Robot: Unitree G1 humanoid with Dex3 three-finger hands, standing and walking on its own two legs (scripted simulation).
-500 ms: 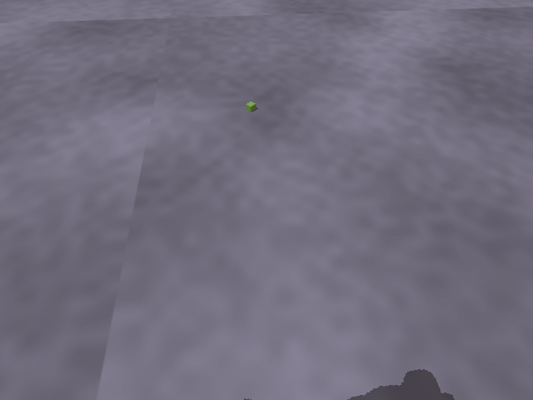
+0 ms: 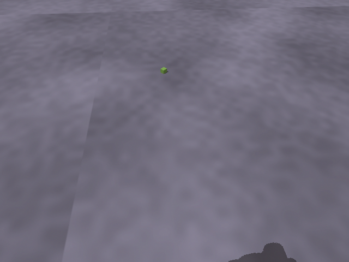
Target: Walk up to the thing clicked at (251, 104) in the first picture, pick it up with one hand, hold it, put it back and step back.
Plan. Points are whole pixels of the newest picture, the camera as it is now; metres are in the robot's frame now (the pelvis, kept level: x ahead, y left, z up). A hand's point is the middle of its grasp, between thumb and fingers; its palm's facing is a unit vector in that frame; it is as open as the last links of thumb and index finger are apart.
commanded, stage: stand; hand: left
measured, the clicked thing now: (163, 70) +1.97 +0.06 -0.76
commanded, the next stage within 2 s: walk up in 0.62 s
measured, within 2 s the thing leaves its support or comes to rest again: neither
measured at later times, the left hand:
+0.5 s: hand out of the picture +0.07 +0.26 -0.16, palm faces -0.02 -0.94 -0.34, open 7.4 cm
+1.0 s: hand (72, 261) +0.16 +0.25 -0.13, palm faces -0.03 -0.89 -0.45, open 7.4 cm
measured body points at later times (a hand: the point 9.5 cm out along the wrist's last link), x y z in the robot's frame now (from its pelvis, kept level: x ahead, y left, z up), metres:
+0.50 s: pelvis +0.00 +0.00 +0.00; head +0.00 +0.01 +0.45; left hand +0.07 +0.30 -0.13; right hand +0.08 -0.30 -0.13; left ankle +0.02 +0.13 -0.75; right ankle +0.02 -0.11 -0.75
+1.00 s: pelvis +0.08 -0.05 -0.02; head +0.07 -0.07 +0.43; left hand +0.16 +0.30 -0.10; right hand +0.12 -0.40 -0.14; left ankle +0.04 +0.10 -0.71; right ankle +0.09 -0.17 -0.75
